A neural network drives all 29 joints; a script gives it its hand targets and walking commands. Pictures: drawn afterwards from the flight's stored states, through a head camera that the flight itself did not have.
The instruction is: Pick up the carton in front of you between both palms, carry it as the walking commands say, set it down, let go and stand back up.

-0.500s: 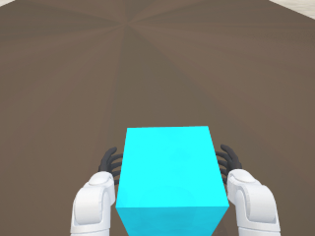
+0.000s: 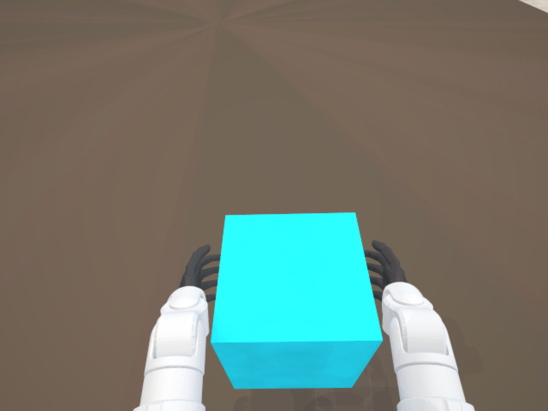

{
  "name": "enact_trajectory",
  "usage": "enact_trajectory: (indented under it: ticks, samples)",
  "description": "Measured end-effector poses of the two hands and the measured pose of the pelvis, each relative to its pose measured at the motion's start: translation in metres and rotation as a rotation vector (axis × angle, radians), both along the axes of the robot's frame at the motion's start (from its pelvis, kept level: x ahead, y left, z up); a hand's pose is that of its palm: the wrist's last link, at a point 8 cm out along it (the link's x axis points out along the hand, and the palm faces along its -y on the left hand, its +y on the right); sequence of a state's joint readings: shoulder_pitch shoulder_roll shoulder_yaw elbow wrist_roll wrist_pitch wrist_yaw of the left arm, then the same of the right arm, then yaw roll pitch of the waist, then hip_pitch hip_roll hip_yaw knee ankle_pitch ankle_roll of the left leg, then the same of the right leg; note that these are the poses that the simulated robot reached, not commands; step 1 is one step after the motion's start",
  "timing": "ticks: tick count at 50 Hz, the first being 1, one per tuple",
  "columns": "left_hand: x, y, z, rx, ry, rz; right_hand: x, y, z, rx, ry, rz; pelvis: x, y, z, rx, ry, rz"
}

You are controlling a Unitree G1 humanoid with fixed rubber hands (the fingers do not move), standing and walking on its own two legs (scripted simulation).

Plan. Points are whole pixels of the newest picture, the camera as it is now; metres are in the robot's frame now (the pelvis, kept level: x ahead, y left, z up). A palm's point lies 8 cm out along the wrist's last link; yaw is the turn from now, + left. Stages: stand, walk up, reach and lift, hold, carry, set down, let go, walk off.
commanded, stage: carry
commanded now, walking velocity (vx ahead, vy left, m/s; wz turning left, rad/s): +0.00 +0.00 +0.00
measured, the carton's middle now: (291, 305) +0.32 +0.00 -0.05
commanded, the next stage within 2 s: hold in 0.16 s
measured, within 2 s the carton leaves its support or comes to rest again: neither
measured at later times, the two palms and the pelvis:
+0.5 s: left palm (189, 306) +0.27 +0.15 +0.04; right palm (400, 301) +0.27 -0.15 +0.05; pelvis -0.03 +0.00 +0.01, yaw +0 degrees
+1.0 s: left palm (211, 319) +0.34 +0.15 -0.15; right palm (364, 324) +0.32 -0.14 -0.14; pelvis -0.09 +0.01 -0.06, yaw -2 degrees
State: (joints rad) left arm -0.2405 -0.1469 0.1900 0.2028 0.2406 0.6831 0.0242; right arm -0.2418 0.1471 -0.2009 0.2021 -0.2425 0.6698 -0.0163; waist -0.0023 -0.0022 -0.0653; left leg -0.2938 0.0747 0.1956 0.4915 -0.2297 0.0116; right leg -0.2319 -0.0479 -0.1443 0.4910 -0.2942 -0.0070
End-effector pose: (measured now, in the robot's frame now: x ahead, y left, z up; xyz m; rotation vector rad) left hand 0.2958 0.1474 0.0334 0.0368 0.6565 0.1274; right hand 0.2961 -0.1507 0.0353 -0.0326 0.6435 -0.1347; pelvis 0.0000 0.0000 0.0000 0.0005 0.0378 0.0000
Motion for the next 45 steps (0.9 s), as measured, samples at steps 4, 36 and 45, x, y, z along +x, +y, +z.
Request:
enact_trajectory:
  ticks: [4, 36, 45]
  samples:
    - [0.0, 0.001, 0.006, -0.003, -0.018, 0.003, 0.001, 0.001, 0.006, 0.004, -0.018, -0.001, 0.0, 0.0, 0.0, 0.0, 0.002, 0.0]
    - [0.014, -0.002, -0.018, -0.032, 0.027, -0.032, 0.003, -0.001, -0.012, 0.006, 0.029, -0.061, -0.067, 0.001, -0.013, -0.009, -0.123, -0.032]
    - [0.038, 0.001, -0.112, 0.003, 0.054, -0.079, 0.019, 0.001, -0.109, -0.009, 0.058, -0.07, -0.082, 0.007, -0.04, -0.009, 0.122, -0.039]
